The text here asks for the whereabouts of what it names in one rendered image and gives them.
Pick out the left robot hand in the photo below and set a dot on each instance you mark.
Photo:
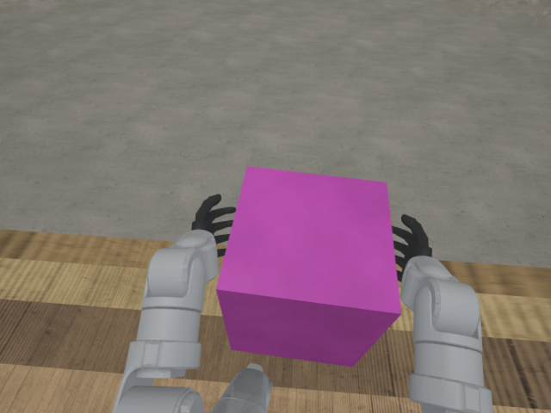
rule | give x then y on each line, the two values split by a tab
204	218

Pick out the robot left forearm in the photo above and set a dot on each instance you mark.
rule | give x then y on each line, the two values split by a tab
167	340

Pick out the robot left thigh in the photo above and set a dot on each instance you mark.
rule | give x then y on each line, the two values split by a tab
248	392

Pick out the robot left upper arm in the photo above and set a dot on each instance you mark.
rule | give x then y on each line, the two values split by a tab
160	399

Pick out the robot right forearm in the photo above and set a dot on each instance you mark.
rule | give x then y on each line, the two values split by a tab
448	368

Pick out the right robot hand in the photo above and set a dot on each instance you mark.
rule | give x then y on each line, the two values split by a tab
418	244

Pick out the left robot shin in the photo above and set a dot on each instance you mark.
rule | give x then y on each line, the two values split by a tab
255	366

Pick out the carton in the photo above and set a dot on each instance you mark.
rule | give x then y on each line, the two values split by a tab
309	271

